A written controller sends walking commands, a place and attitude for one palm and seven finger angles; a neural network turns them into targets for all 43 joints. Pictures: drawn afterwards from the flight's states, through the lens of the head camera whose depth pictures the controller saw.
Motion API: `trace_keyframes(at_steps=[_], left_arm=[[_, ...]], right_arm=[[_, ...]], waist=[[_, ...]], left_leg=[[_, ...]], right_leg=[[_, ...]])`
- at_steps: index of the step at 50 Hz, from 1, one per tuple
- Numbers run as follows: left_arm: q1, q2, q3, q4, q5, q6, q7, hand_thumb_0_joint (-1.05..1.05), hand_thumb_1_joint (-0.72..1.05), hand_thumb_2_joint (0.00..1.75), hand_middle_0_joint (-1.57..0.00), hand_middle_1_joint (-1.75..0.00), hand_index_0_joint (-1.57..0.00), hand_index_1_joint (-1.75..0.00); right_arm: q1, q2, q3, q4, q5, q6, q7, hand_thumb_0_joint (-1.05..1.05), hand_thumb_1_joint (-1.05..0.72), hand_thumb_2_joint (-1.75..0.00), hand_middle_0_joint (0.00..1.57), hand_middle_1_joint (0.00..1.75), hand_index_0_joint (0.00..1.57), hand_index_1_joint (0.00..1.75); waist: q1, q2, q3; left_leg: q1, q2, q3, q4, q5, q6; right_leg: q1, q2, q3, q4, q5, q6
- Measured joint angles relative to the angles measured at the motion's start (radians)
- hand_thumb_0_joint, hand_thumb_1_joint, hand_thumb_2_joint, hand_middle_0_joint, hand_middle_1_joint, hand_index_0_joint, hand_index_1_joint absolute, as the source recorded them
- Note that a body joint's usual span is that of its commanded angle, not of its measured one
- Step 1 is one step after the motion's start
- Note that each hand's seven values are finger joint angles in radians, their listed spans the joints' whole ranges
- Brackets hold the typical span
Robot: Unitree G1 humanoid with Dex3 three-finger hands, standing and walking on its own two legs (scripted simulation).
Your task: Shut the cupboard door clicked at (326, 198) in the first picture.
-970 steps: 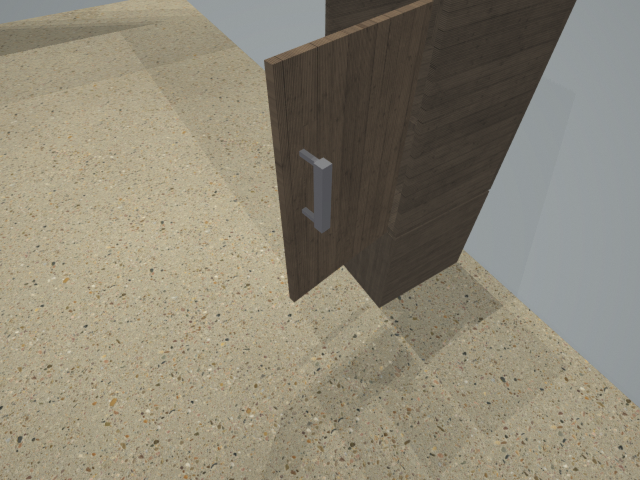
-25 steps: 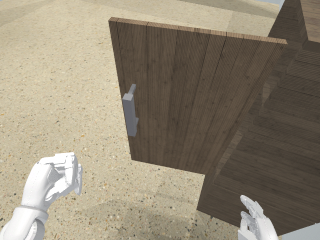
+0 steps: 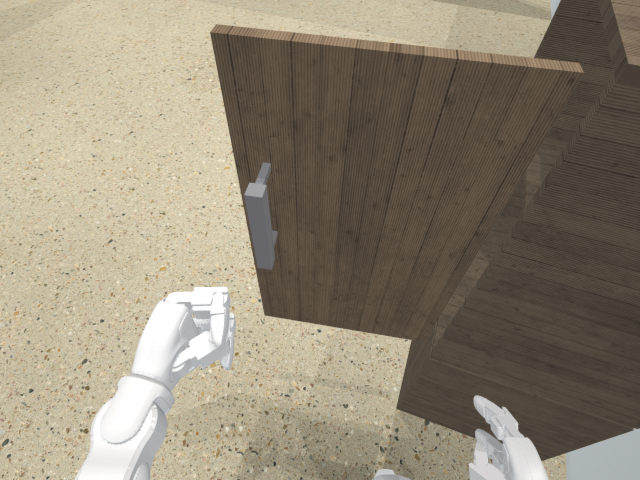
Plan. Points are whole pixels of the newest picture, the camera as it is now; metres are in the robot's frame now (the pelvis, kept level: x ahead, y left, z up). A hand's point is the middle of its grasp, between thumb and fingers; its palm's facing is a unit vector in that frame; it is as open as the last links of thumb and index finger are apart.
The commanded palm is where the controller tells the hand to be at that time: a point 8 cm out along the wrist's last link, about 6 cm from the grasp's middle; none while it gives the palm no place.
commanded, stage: bring the fist close to the handle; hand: left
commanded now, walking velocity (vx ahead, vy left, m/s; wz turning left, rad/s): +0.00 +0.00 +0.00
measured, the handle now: (265, 219) +0.44 +0.10 +0.07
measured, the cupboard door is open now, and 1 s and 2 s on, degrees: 100 100 84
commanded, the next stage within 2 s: push the door shut along its arc in 0.96 s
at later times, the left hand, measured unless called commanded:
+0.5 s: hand (263, 293) +0.32 +0.09 +0.06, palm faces -0.13 -0.99 -0.03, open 3.1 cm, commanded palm +0.31 +0.13 +0.07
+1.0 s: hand (270, 290) +0.32 +0.08 +0.07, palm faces -0.11 -0.99 -0.04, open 3.1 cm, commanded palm +0.31 +0.13 +0.07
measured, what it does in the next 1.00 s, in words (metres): shifts its weight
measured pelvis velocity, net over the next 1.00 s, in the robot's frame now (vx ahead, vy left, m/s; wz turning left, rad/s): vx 0.00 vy -0.06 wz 0.01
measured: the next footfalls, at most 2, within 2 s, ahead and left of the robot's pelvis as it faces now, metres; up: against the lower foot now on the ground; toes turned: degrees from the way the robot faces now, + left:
none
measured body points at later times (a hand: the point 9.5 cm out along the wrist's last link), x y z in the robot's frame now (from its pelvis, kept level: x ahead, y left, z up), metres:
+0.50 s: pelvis +0.00 -0.03 +0.00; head +0.06 -0.02 +0.45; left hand +0.32 +0.14 +0.07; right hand +0.16 -0.26 -0.09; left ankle -0.03 +0.02 -0.69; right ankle +0.03 -0.12 -0.69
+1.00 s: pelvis +0.00 -0.06 +0.01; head +0.05 -0.06 +0.45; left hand +0.32 +0.13 +0.08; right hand +0.15 -0.31 -0.09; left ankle -0.03 +0.02 -0.69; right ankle +0.03 -0.12 -0.69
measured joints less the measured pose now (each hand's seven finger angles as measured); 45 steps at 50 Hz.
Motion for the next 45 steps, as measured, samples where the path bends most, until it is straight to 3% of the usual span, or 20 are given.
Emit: trace_keyframes(at_steps=[5,13,19,22,28,31,36,45], left_arm=[[-0.062,-0.019,0.044,0.022,-0.003,-0.049,0.050,0.02,0.90,0.90,-1.30,-1.50,-1.29,-1.50],[-0.077,-0.027,-0.010,0.097,0.021,0.011,0.030,0.01,0.91,0.90,-1.30,-1.50,-1.29,-1.50],[-0.142,-0.029,-0.016,0.103,0.023,-0.067,0.081,0.02,0.90,0.90,-1.30,-1.50,-1.30,-1.50],[-0.226,-0.035,0.006,0.183,0.030,-0.070,0.092,0.01,0.90,0.90,-1.30,-1.50,-1.30,-1.50],[-0.296,-0.037,-0.008,0.291,0.034,0.000,0.070,0.01,0.91,0.90,-1.30,-1.50,-1.29,-1.50],[-0.296,-0.042,-0.006,0.288,0.022,-0.018,0.071,0.02,0.91,0.90,-1.30,-1.50,-1.29,-1.50],[-0.305,-0.035,0.057,0.312,0.012,-0.078,0.078,0.01,0.90,0.90,-1.30,-1.50,-1.29,-1.50],[-0.243,0.000,0.073,0.326,-0.006,-0.079,0.016,0.01,0.91,0.90,-1.30,-1.50,-1.29,-1.50]], right_arm=[[0.012,0.005,0.000,0.016,0.000,0.024,0.012,0.02,-0.90,-0.90,0.21,0.30,0.20,0.30],[0.014,-0.004,-0.010,0.004,0.005,0.057,0.015,0.02,-0.90,-0.90,0.21,0.30,0.20,0.30],[-0.011,-0.002,-0.008,0.022,-0.002,0.055,0.011,0.01,-0.91,-0.90,0.21,0.30,0.20,0.30],[-0.027,0.000,-0.004,0.029,0.002,0.071,0.019,0.01,-0.91,-0.90,0.21,0.30,0.20,0.30],[-0.023,0.001,-0.005,0.017,0.008,0.099,0.022,0.01,-0.91,-0.90,0.21,0.30,0.20,0.30],[-0.016,0.003,-0.005,0.024,0.004,0.102,0.018,0.01,-0.91,-0.90,0.21,0.30,0.20,0.30],[-0.001,0.010,-0.003,0.037,0.004,0.116,0.023,0.01,-0.91,-0.90,0.21,0.30,0.20,0.30],[0.003,-0.012,-0.018,0.034,0.015,0.121,0.020,0.01,-0.91,-0.90,0.21,0.30,0.20,0.30]], waist=[[0.002,-0.002,-0.010],[-0.005,0.001,-0.003],[-0.005,-0.008,-0.001],[-0.005,-0.013,-0.001],[-0.013,-0.006,0.001],[-0.014,-0.007,0.001],[-0.012,-0.026,-0.008],[-0.011,-0.016,0.009]], left_leg=[[0.003,0.004,0.003,-0.013,0.003,-0.006],[0.000,0.011,-0.008,-0.016,0.003,0.001],[0.001,0.015,-0.011,-0.013,0.001,-0.004],[-0.011,0.016,-0.015,-0.004,0.000,-0.004],[-0.010,0.022,-0.018,-0.020,0.009,-0.011],[0.005,0.027,-0.011,-0.035,0.012,-0.014],[0.023,0.035,-0.003,-0.054,0.014,-0.021],[0.028,0.043,-0.018,-0.061,0.022,-0.035]], right_leg=[[0.000,0.004,0.004,-0.009,0.001,-0.005],[0.000,0.012,-0.007,-0.019,0.003,-0.015],[-0.001,0.015,-0.011,-0.011,-0.001,-0.025],[-0.013,0.015,-0.017,-0.001,-0.004,-0.032],[-0.014,0.021,-0.020,-0.014,0.004,-0.043],[-0.005,0.027,-0.012,-0.023,0.007,-0.048],[0.004,0.036,-0.002,-0.028,0.007,-0.061],[0.015,0.043,-0.018,-0.044,0.017,-0.075]])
